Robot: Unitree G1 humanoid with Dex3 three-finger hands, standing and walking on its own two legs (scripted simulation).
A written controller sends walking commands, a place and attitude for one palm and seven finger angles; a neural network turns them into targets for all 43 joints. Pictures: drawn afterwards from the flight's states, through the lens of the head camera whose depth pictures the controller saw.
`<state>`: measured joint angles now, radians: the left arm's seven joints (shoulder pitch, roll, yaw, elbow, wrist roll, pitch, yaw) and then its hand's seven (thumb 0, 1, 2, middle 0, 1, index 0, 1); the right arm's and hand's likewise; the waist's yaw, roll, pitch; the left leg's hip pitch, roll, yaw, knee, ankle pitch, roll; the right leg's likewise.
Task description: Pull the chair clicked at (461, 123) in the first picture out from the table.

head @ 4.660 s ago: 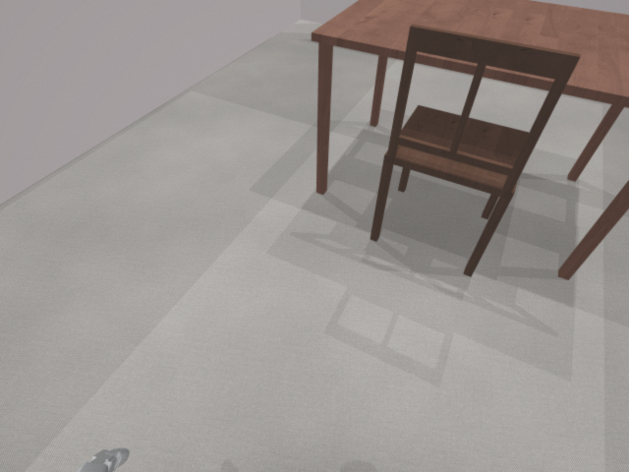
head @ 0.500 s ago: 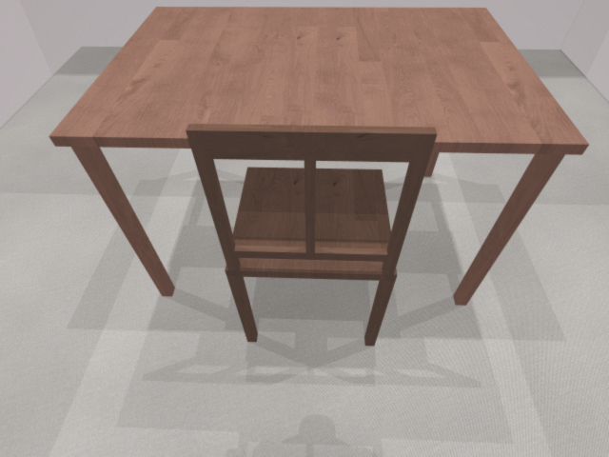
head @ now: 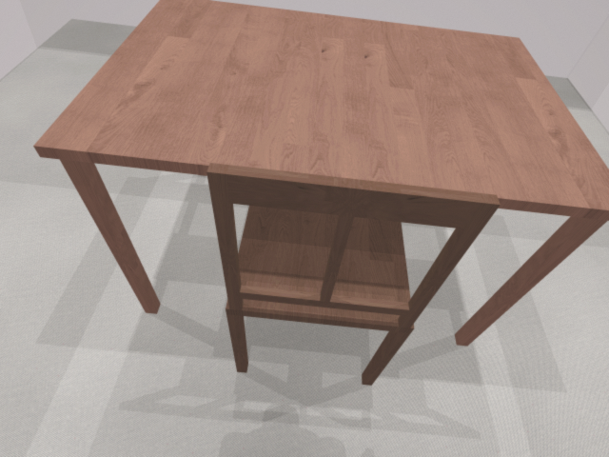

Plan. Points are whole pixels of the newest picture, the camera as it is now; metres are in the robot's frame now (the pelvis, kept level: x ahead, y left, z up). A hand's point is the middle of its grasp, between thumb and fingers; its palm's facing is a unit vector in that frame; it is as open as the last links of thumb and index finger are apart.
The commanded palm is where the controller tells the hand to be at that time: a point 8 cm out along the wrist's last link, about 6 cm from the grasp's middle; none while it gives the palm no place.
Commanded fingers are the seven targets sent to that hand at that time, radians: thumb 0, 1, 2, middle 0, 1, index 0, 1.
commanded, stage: come to a stop and stand still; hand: left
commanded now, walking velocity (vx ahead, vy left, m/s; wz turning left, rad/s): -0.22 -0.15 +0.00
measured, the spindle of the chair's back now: (334, 261) +0.46 -0.02 -0.10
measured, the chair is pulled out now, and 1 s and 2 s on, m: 0.00 0.00 0.00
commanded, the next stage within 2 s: look again from close up in 1.42 s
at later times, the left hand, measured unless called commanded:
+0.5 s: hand out of the picture +0.05 +0.12 -0.17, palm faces -0.02 -0.96 -0.26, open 7.3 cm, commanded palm none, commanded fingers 0.00 0.90 0.90 -0.20 -0.30 -0.20 -0.30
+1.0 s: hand out of the picture +0.02 +0.09 -0.18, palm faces +0.02 -0.98 -0.19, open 7.3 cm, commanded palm none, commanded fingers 0.00 0.90 0.90 -0.20 -0.30 -0.20 -0.30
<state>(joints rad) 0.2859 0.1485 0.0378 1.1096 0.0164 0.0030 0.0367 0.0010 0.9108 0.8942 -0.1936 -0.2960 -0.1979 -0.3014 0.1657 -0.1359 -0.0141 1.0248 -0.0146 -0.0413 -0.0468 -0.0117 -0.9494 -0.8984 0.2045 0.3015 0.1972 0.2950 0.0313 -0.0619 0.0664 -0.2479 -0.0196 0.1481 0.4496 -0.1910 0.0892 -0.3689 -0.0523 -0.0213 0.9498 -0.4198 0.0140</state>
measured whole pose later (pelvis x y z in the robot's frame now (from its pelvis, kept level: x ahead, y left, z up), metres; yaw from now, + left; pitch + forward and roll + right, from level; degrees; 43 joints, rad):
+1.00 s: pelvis +0.02 -0.08 +0.00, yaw +0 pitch -1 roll +1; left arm 0.31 0.14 -0.01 1.08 0.02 -0.02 0.03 0.00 0.91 0.89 -0.20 -0.30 -0.20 -0.30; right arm 0.27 -0.16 0.00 1.10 -0.01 -0.01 -0.02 0.01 -0.92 -0.90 0.20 0.30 0.19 0.29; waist 0.00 0.00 0.03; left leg -0.24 0.06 0.07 0.49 -0.23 -0.03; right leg -0.14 0.00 -0.04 0.50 -0.35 -0.03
